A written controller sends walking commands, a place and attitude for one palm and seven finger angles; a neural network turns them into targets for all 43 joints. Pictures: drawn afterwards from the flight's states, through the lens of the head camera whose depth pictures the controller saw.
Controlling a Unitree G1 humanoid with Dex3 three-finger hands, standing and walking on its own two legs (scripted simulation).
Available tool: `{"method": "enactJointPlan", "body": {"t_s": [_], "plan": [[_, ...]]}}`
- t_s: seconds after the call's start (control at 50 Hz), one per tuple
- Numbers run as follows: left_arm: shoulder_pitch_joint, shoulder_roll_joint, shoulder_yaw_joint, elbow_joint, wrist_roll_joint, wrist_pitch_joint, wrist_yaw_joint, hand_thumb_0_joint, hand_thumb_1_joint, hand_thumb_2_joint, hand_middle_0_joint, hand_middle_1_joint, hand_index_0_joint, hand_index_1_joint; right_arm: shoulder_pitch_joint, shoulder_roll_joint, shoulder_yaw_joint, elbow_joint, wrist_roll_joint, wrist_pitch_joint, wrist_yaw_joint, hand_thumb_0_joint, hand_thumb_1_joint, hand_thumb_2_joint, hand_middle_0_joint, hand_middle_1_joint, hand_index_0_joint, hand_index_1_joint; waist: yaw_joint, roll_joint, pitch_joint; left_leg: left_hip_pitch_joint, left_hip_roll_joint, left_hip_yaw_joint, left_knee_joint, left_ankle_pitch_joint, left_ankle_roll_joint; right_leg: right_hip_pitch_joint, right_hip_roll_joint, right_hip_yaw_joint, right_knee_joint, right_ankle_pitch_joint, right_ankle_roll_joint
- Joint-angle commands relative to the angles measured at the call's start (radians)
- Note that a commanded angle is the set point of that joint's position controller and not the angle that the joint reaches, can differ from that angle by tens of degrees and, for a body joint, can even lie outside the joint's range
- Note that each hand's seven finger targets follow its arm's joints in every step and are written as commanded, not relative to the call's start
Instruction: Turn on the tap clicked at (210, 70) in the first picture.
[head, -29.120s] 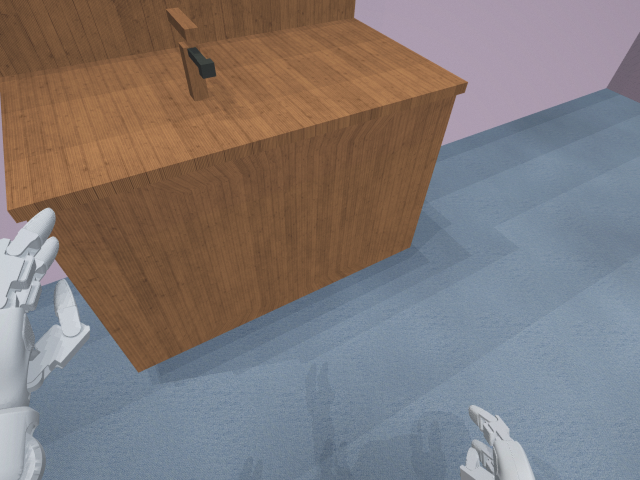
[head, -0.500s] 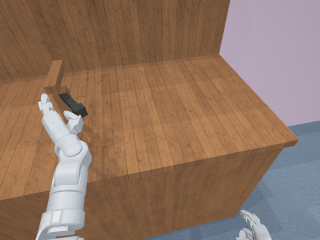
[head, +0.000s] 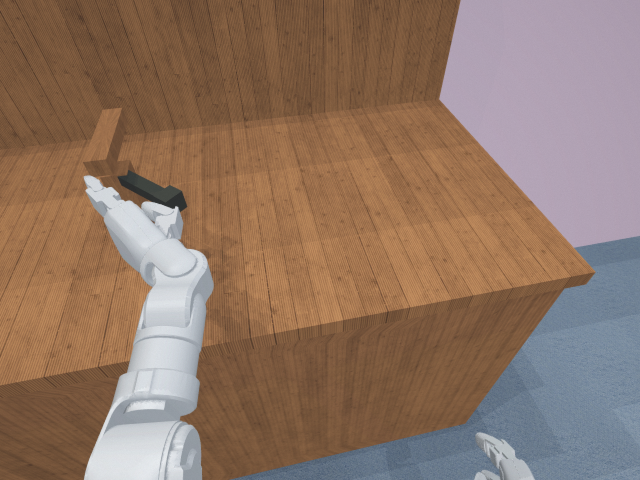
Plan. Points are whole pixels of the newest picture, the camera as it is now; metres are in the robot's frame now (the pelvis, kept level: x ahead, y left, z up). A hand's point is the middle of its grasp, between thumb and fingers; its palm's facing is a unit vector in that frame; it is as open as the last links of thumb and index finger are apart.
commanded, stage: push the lever round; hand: left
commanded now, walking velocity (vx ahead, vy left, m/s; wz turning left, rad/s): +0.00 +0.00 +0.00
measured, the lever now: (170, 201) +0.43 +0.23 +0.14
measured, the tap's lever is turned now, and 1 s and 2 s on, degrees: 44 54 54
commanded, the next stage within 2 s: none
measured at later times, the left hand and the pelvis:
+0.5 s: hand (185, 207) +0.42 +0.21 +0.14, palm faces +0.84 -0.54 -0.06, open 8.5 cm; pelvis -0.01 -0.02 +0.00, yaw +0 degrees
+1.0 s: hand (187, 205) +0.42 +0.21 +0.14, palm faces +0.85 -0.53 -0.06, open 8.6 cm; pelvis -0.02 -0.04 -0.01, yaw +1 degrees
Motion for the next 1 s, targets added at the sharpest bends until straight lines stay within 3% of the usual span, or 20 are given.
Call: {"method": "enactJointPlan", "body": {"t_s": [0.0, 0.06, 0.14, 0.16, 0.22, 0.36, 0.4, 0.44, 0.46, 0.54, 0.56, 0.62, 0.66, 0.72, 0.76, 0.78, 0.86, 0.9, 0.96, 0.98], "plan": [[-0.52, 0.165, -0.015, -0.148, 0.026, -0.055, -0.014, 0.0, 0.9, 0.9, -0.15, -0.15, -0.15, -0.15, -0.103, -0.115, -0.04, -0.132, -0.005, -0.046, -0.007, 0.0, -0.9, -0.9, 0.2, 0.3, 0.2, 0.3, -0.04, -0.071, -0.25, 0.106, -0.026, 0.034, -0.067, 0.039, 0.04, 0.029, -0.025, 0.065, -0.143, 0.09, 0.025], [-0.516, 0.202, 0.029, -0.099, 0.031, -0.058, -0.001, 0.0, 0.9, 0.9, -0.15, -0.15, -0.15, -0.15, -0.09, -0.121, -0.044, -0.122, -0.009, -0.041, -0.007, 0.0, -0.9, -0.9, 0.2, 0.3, 0.2, 0.3, -0.04, -0.081, -0.241, 0.086, -0.026, 0.035, -0.059, 0.044, 0.042, 0.028, -0.024, 0.069, -0.148, 0.093, 0.026], [-0.586, 0.173, -0.003, -0.06, 0.035, -0.07, 0.011, 0.0, 0.9, 0.9, -0.15, -0.15, -0.15, -0.15, -0.088, -0.116, -0.042, -0.124, -0.007, -0.045, -0.003, 0.0, -0.9, -0.9, 0.2, 0.3, 0.2, 0.3, -0.056, -0.086, -0.217, 0.065, -0.027, 0.045, -0.053, 0.016, 0.046, 0.005, -0.029, 0.077, -0.158, 0.053, 0.032], [-0.559, 0.222, 0.049, -0.032, 0.038, -0.068, 0.018, 0.0, 0.9, 0.9, -0.15, -0.15, -0.15, -0.15, -0.081, -0.122, -0.046, -0.115, -0.009, -0.041, -0.004, 0.0, -0.9, -0.9, 0.2, 0.3, 0.2, 0.3, -0.046, -0.089, -0.211, 0.051, -0.026, 0.04, -0.058, 0.006, 0.045, 0.006, -0.026, 0.075, -0.16, 0.037, 0.03], [-0.634, 0.181, 0.0, -0.042, 0.045, -0.082, 0.023, 0.0, 0.9, 0.9, -0.15, -0.15, -0.15, -0.15, -0.08, -0.117, -0.045, -0.121, -0.009, -0.046, 0.0, 0.0, -0.9, -0.9, 0.2, 0.3, 0.2, 0.3, -0.061, -0.071, -0.231, 0.057, -0.027, 0.048, -0.044, 0.021, 0.048, 0.002, -0.033, 0.083, -0.154, 0.057, 0.032], [-0.638, 0.245, 0.051, 0.012, 0.061, -0.103, 0.025, 0.0, 0.9, 0.9, -0.15, -0.15, -0.15, -0.15, -0.051, -0.125, -0.053, -0.11, -0.012, -0.042, -0.002, 0.0, -0.9, -0.9, 0.2, 0.3, 0.2, 0.3, -0.063, -0.09, -0.251, 0.036, -0.027, 0.049, -0.031, 0.03, 0.052, 0.006, -0.034, 0.092, -0.15, 0.067, 0.036], [-0.681, 0.208, 0.005, -0.002, 0.06, -0.115, 0.017, 0.0, 0.9, 0.9, -0.15, -0.15, -0.15, -0.15, -0.055, -0.119, -0.051, -0.118, -0.009, -0.047, 0.001, 0.0, -0.9, -0.9, 0.2, 0.3, 0.2, 0.3, -0.075, -0.074, -0.249, 0.04, -0.026, 0.051, -0.03, 0.017, 0.053, -0.012, -0.036, 0.093, -0.148, 0.046, 0.039], [-0.683, 0.23, 0.021, 0.019, 0.057, -0.122, 0.015, 0.0, 0.9, 0.9, -0.15, -0.15, -0.15, -0.15, -0.047, -0.122, -0.05, -0.113, -0.01, -0.05, -0.002, 0.0, -0.9, -0.9, 0.2, 0.3, 0.2, 0.3, -0.076, -0.081, -0.245, 0.021, -0.027, 0.054, -0.023, 0.007, 0.054, -0.011, -0.04, 0.109, -0.158, 0.027, 0.044], [-0.654, 0.28, 0.067, 0.061, 0.059, -0.118, 0.014, 0.0, 0.9, 0.9, -0.15, -0.15, -0.15, -0.15, -0.034, -0.129, -0.053, -0.104, -0.01, -0.045, -0.007, 0.0, -0.9, -0.9, 0.2, 0.3, 0.2, 0.3, -0.069, -0.107, -0.229, 0.007, -0.026, 0.048, -0.028, 0.002, 0.054, -0.008, -0.036, 0.107, -0.162, 0.014, 0.042], [-0.716, 0.271, 0.038, 0.047, 0.054, -0.137, 0.001, 0.0, 0.9, 0.9, -0.15, -0.15, -0.15, -0.15, -0.032, -0.126, -0.05, -0.111, -0.008, -0.047, -0.01, 0.0, -0.9, -0.9, 0.2, 0.3, 0.2, 0.3, -0.082, -0.093, -0.245, 0.006, -0.025, 0.05, -0.019, 0.008, 0.057, -0.004, -0.044, 0.122, -0.163, 0.024, 0.047], [-0.7, 0.321, 0.076, 0.068, 0.059, -0.136, 0.0, 0.0, 0.9, 0.9, -0.15, -0.15, -0.15, -0.15, -0.028, -0.133, -0.052, -0.102, -0.007, -0.041, -0.014, 0.0, -0.9, -0.9, 0.2, 0.3, 0.2, 0.3, -0.074, -0.08, -0.248, 0.003, -0.024, 0.046, -0.02, 0.006, 0.055, -0.002, -0.042, 0.123, -0.159, 0.018, 0.043], [-0.756, 0.277, 0.025, 0.034, 0.06, -0.151, -0.008, 0.0, 0.9, 0.9, -0.15, -0.15, -0.15, -0.15, -0.032, -0.125, -0.048, -0.114, -0.006, -0.045, -0.012, 0.0, -0.9, -0.9, 0.2, 0.3, 0.2, 0.3, -0.089, -0.053, -0.266, 0.016, -0.025, 0.051, -0.013, 0.019, 0.058, -0.004, -0.048, 0.129, -0.153, 0.051, 0.047], [-0.723, 0.321, 0.069, 0.073, 0.062, -0.149, -0.007, 0.0, 0.9, 0.9, -0.15, -0.15, -0.15, -0.15, -0.015, -0.131, -0.052, -0.102, -0.008, -0.043, -0.014, 0.0, -0.9, -0.9, 0.2, 0.3, 0.2, 0.3, -0.084, -0.068, -0.258, 0.006, -0.024, 0.046, -0.013, 0.02, 0.057, -0.003, -0.045, 0.127, -0.153, 0.055, 0.047], [-0.758, 0.293, 0.04, 0.071, 0.059, -0.159, -0.012, 0.0, 0.9, 0.9, -0.15, -0.15, -0.15, -0.15, -0.015, -0.127, -0.047, -0.11, -0.007, -0.049, -0.011, 0.0, -0.9, -0.9, 0.2, 0.3, 0.2, 0.3, -0.094, -0.086, -0.265, 0.0, -0.025, 0.045, -0.006, 0.024, 0.06, -0.003, -0.05, 0.135, -0.149, 0.074, 0.053], [-0.739, 0.355, 0.092, 0.096, 0.063, -0.161, -0.013, 0.0, 0.9, 0.9, -0.15, -0.15, -0.15, -0.15, -0.005, -0.136, -0.051, -0.104, -0.009, -0.045, -0.015, 0.0, -0.9, -0.9, 0.2, 0.3, 0.2, 0.3, -0.087, -0.091, -0.267, -0.016, -0.025, 0.042, -0.005, 0.019, 0.059, 0.003, -0.05, 0.142, -0.152, 0.057, 0.054], [-0.76, 0.321, 0.054, 0.083, 0.06, -0.164, -0.018, 0.0, 0.9, 0.9, -0.15, -0.15, -0.15, -0.15, -0.015, -0.131, -0.048, -0.112, -0.007, -0.047, -0.013, 0.0, -0.9, -0.9, 0.2, 0.3, 0.2, 0.3, -0.094, -0.078, -0.262, -0.021, -0.026, 0.044, -0.004, 0.015, 0.06, -0.005, -0.053, 0.146, -0.152, 0.048, 0.058], [-0.783, 0.365, 0.076, 0.102, 0.064, -0.175, -0.023, 0.0, 0.9, 0.9, -0.15, -0.15, -0.15, -0.15, -0.007, -0.136, -0.049, -0.099, -0.005, -0.049, -0.015, 0.0, -0.9, -0.9, 0.2, 0.3, 0.2, 0.3, -0.094, -0.053, -0.264, -0.027, -0.024, 0.041, 0.006, 0.002, 0.059, -0.019, -0.054, 0.158, -0.155, 0.013, 0.054], [-0.821, 0.323, 0.036, 0.087, 0.061, -0.187, -0.026, 0.0, 0.9, 0.9, -0.15, -0.15, -0.15, -0.15, -0.004, -0.131, -0.047, -0.105, -0.004, -0.058, -0.012, 0.0, -0.9, -0.9, 0.2, 0.3, 0.2, 0.3, -0.103, -0.048, -0.275, -0.013, -0.023, 0.041, 0.006, 0.002, 0.062, -0.029, -0.052, 0.152, -0.148, 0.019, 0.054], [-0.792, 0.362, 0.067, 0.139, 0.064, -0.184, -0.026, 0.0, 0.9, 0.9, -0.15, -0.15, -0.15, -0.15, 0.006, -0.137, -0.049, -0.093, -0.005, -0.061, -0.014, 0.0, -0.9, -0.9, 0.2, 0.3, 0.2, 0.3, -0.101, -0.057, -0.267, -0.038, -0.024, 0.038, 0.015, -0.01, 0.06, -0.042, -0.051, 0.158, -0.15, -0.01, 0.056], [-0.82, 0.342, 0.04, 0.124, 0.06, -0.188, -0.03, 0.0, 0.9, 0.9, -0.15, -0.15, -0.15, -0.15, 0.004, -0.136, -0.044, -0.1, -0.003, -0.064, -0.012, 0.0, -0.9, -0.9, 0.2, 0.3, 0.2, 0.3, -0.108, -0.057, -0.267, -0.041, -0.024, 0.038, 0.013, -0.013, 0.062, -0.045, -0.054, 0.16, -0.149, -0.019, 0.058]]}}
